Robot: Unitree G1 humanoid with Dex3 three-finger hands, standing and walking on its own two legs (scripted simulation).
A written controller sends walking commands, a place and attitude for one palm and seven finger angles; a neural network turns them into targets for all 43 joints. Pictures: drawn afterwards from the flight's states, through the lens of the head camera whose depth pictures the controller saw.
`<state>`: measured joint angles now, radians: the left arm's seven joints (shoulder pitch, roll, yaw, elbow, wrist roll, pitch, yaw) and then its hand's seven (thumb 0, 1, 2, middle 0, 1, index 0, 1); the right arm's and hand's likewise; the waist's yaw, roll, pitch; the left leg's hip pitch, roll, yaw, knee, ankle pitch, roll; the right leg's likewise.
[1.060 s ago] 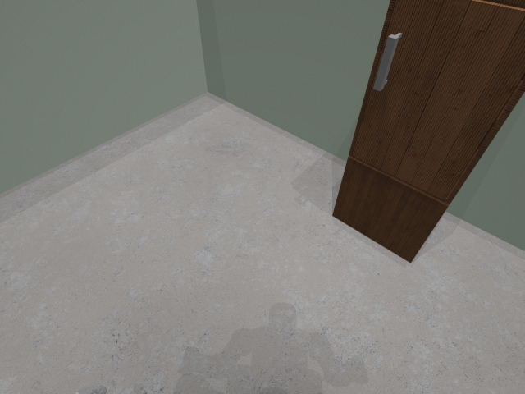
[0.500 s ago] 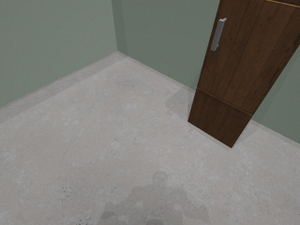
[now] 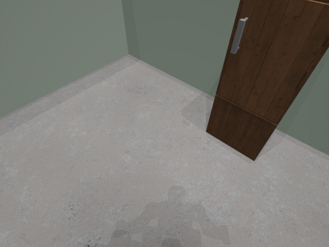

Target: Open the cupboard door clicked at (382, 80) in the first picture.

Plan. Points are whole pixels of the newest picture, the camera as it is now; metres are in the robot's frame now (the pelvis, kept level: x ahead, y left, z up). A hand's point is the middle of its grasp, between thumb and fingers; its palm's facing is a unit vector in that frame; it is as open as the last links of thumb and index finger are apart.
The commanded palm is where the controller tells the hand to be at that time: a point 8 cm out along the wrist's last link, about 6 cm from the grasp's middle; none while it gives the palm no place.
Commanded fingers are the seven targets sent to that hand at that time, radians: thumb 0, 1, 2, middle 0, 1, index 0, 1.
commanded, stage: look at it before walking up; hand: left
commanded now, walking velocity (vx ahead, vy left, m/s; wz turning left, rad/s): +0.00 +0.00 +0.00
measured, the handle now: (239, 35) +1.03 -0.31 +0.05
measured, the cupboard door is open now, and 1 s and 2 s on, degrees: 0 0 0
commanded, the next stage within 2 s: walk to a spot facing it in 0.38 s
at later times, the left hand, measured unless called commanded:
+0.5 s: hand out of the picture +0.09 +0.24 -0.16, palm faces -0.03 -0.94 -0.33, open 7.4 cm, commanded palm none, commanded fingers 0.00 0.90 0.90 -0.20 -0.30 -0.20 -0.30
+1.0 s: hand out of the picture +0.08 +0.28 -0.19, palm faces +0.19 -0.97 -0.18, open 7.4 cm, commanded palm none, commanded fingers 0.00 0.90 0.90 -0.20 -0.30 -0.20 -0.30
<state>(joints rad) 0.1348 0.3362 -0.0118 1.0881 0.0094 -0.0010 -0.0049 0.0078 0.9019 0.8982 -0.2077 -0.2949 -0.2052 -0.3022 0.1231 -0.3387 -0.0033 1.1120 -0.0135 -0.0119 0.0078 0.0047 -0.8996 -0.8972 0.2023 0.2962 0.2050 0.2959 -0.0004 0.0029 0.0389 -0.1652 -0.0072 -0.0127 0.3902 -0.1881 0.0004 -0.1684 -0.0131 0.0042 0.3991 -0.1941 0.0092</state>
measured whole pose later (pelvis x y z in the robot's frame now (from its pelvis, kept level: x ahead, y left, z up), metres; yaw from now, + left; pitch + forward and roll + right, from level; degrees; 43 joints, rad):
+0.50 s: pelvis +0.02 +0.00 +0.00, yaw +0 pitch -2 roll +0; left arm 0.12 0.34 -0.01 1.09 0.01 0.00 0.00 0.01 0.90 0.90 -0.21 -0.29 -0.21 -0.30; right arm 0.10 -0.34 0.00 1.11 -0.01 -0.01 0.00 0.00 -0.90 -0.90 0.20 0.30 0.20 0.30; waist 0.00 0.00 0.05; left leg -0.14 0.00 -0.01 0.37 -0.20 0.00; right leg -0.15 -0.01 0.00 0.38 -0.21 0.00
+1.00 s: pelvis +0.12 +0.08 -0.01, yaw +11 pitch +0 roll -1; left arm 0.28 0.24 0.04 1.06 0.03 0.02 -0.02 0.01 0.91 0.90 -0.20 -0.29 -0.20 -0.30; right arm 0.34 -0.17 -0.02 1.05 -0.02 -0.05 0.00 0.00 -0.90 -0.90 0.20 0.30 0.20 0.30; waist -0.01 -0.05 0.05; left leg -0.23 -0.03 0.09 0.52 -0.30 0.08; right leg -0.46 -0.10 -0.06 1.15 -0.36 0.03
